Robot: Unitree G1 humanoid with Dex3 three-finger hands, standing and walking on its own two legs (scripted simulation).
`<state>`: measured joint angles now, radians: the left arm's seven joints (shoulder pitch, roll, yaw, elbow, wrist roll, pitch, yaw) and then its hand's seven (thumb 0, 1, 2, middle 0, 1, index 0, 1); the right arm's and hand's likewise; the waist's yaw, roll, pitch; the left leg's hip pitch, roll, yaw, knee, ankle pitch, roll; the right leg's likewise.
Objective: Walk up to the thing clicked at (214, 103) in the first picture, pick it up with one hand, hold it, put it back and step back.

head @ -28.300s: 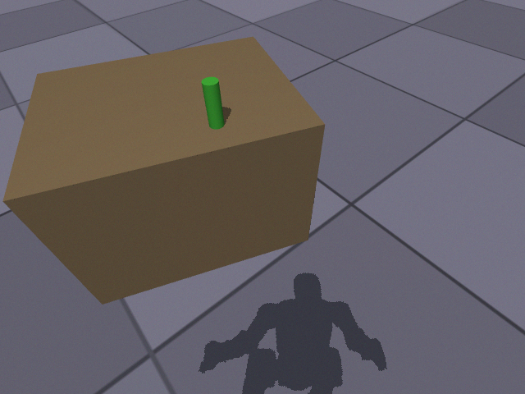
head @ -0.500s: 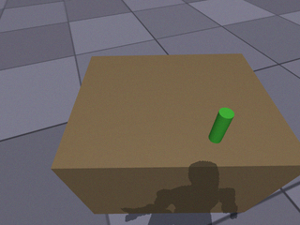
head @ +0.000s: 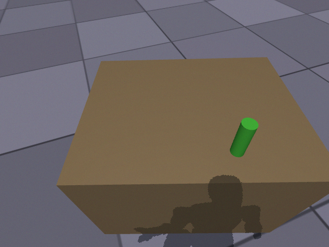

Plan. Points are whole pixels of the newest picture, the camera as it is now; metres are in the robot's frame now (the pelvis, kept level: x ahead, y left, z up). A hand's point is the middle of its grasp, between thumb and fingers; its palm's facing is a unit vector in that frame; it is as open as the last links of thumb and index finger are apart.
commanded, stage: stand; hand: right
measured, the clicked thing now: (242, 138) +0.45 -0.24 -0.06
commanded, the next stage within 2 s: step back in 0.92 s
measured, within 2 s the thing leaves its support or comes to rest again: neither
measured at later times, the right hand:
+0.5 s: hand out of the picture +0.08 -0.25 -0.16, palm faces -0.02 +0.94 -0.34, open 7.3 cm
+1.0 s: hand out of the picture +0.07 -0.26 -0.16, palm faces -0.01 +0.94 -0.34, open 7.3 cm
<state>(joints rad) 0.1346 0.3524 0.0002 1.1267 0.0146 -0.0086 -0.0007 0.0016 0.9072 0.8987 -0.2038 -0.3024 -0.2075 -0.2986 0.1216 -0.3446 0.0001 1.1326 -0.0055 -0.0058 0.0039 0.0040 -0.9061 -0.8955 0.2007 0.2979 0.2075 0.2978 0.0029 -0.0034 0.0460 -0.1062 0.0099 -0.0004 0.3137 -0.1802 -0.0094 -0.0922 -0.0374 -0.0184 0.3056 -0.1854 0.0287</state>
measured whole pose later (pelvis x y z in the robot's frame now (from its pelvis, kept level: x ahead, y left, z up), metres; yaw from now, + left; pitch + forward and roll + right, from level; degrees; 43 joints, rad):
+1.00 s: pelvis -0.01 +0.00 +0.00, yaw +0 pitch -2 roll +0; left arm 0.11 0.36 0.02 1.08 0.00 0.00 0.00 0.00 0.91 0.90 -0.20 -0.30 -0.21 -0.30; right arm 0.10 -0.35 -0.02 1.09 0.01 0.01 0.01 0.00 -0.91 -0.90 0.20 0.30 0.21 0.30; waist 0.00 -0.01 0.08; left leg -0.16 0.01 0.00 0.38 -0.20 -0.01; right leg -0.14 -0.04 -0.02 0.38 -0.21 0.02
